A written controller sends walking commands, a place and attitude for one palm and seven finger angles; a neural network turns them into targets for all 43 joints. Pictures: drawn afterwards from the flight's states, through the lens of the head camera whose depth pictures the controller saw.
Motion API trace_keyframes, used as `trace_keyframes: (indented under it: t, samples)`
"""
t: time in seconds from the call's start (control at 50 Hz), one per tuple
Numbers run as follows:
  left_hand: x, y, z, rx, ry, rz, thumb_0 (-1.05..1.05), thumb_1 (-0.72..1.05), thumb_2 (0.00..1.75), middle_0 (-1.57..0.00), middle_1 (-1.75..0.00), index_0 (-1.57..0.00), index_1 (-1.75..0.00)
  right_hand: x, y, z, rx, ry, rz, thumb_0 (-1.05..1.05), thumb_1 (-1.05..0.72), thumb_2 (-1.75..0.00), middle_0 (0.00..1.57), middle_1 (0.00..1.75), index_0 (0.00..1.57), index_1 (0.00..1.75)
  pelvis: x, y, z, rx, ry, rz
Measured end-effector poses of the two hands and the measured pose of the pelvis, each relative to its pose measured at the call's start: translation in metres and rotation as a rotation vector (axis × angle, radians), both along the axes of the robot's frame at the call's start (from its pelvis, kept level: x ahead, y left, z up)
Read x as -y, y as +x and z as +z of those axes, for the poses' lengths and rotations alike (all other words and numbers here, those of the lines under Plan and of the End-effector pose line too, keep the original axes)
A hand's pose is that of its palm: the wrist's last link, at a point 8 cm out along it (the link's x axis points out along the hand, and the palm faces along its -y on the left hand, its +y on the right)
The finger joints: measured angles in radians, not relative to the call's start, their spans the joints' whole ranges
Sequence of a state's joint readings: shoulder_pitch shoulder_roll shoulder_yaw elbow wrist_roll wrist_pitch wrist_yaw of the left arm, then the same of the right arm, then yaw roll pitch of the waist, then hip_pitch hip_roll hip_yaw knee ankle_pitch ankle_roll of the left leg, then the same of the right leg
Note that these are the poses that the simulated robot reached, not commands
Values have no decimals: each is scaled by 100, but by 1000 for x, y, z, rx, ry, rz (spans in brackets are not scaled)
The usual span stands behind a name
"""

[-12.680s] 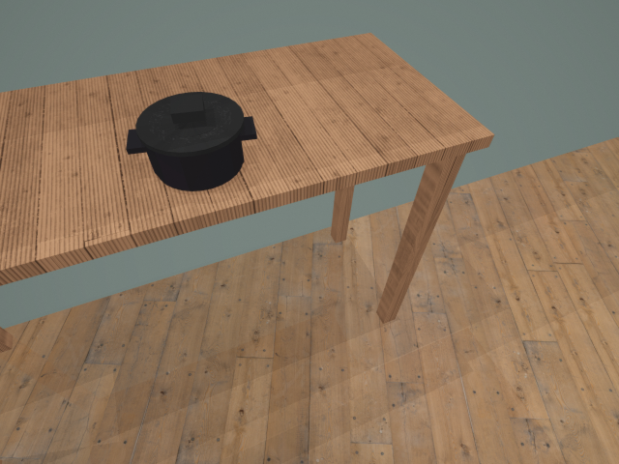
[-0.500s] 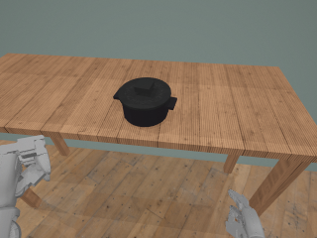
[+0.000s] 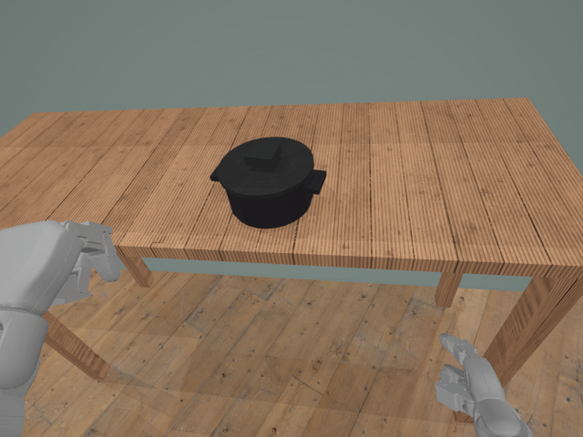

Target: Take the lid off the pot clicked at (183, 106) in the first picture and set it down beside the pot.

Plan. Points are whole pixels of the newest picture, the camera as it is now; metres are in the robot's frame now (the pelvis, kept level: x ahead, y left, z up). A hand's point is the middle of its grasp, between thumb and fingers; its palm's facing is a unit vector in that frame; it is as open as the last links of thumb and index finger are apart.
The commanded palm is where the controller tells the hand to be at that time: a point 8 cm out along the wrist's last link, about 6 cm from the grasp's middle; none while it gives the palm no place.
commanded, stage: reach forward and open the fingers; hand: left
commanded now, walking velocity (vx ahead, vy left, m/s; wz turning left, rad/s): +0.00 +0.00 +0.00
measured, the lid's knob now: (263, 154) +0.50 +0.13 +0.15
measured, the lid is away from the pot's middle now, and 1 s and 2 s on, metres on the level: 0.00 0.00 0.00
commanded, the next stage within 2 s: move the open hand above the knob in 0.70 s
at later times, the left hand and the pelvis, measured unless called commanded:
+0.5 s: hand (105, 239) +0.25 +0.25 +0.20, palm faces +0.00 -0.03 -1.00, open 8.6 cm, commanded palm +0.23 +0.24 +0.27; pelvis -0.02 +0.00 +0.00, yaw +0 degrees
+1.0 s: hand (148, 198) +0.31 +0.22 +0.22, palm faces -0.03 -0.04 -1.00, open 9.9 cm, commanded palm +0.28 +0.22 +0.28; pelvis -0.02 -0.01 +0.00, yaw +0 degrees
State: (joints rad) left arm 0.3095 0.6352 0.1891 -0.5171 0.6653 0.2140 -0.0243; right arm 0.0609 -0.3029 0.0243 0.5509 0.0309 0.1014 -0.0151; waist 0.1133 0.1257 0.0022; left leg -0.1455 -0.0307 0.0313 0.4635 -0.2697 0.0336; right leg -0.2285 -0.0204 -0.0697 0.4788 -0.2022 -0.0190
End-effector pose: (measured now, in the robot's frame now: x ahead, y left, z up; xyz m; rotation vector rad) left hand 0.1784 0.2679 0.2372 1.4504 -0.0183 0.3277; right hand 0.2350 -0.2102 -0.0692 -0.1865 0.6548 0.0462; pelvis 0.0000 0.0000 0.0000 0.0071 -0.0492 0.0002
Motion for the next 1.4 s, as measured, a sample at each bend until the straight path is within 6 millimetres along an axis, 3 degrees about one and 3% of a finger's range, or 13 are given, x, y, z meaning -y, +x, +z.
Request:
trace_keyframes:
  t: [0.22,0.46,0.58,0.92,1.08,1.22,1.4]
  samples:
    - [5,24,7,-129,26,-64,0,19,136,-115,-70,-114,-70,-9,-5,11,44,8,23,1,-91,-90,20,30,20,30,3,-9,3,38,1,8]
    - [15,50,19,-220,70,-126,0,-22,161,-101,-28,-101,-28,-1,-40,-6,-19,17,9,1,-91,-90,20,30,20,30,4,-22,4,30,7,1]
    - [25,61,26,-235,92,-160,0,-34,169,-96,-15,-96,-15,6,-51,-10,-32,18,-9,1,-91,-90,20,30,20,30,4,-25,3,28,11,-2]
    - [39,103,41,-237,78,-153,0,-40,173,-91,-9,-91,-8,14,-50,-8,-18,24,-21,1,-91,-90,20,30,20,30,10,-28,2,14,18,2]
    - [61,121,32,-274,79,-200,0,-40,173,-91,-9,-91,-8,13,-45,-11,-31,34,-18,1,-91,-90,20,30,20,30,10,-22,2,2,18,3]
    - [58,143,41,-269,56,-157,0,-40,173,-91,-8,-90,-8,13,-43,-15,-66,38,-22,1,-91,-90,20,30,20,30,10,-17,3,-13,18,5]
    - [74,160,32,-301,59,-209,0,-39,173,-91,-8,-90,-8,13,-39,-17,-91,31,-31,1,-91,-90,20,30,20,30,6,-10,3,-22,16,6]
